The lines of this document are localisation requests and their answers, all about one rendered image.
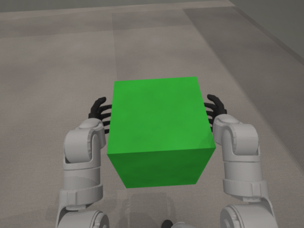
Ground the robot left upper arm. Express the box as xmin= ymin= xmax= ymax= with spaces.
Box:
xmin=57 ymin=210 xmax=109 ymax=228

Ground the robot right hand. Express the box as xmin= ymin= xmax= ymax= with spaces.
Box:
xmin=204 ymin=94 xmax=227 ymax=132

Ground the carton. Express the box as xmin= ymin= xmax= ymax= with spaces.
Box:
xmin=107 ymin=76 xmax=216 ymax=188

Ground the left robot forearm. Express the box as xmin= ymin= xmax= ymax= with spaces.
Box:
xmin=55 ymin=118 xmax=106 ymax=228

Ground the robot right upper arm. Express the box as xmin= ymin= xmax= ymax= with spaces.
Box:
xmin=220 ymin=204 xmax=278 ymax=228

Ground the robot left hand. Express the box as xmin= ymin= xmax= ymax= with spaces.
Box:
xmin=88 ymin=97 xmax=112 ymax=134

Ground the right robot forearm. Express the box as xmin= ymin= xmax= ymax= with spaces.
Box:
xmin=213 ymin=114 xmax=279 ymax=228

